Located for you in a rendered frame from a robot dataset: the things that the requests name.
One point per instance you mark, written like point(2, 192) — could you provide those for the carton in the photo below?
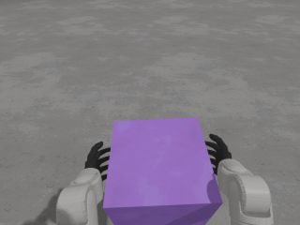
point(160, 173)

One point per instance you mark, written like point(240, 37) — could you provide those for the robot left forearm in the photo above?
point(77, 204)

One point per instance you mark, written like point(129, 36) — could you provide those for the right robot hand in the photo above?
point(221, 152)

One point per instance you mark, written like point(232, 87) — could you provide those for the robot right forearm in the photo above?
point(250, 201)

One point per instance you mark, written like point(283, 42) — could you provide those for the left robot hand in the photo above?
point(94, 160)

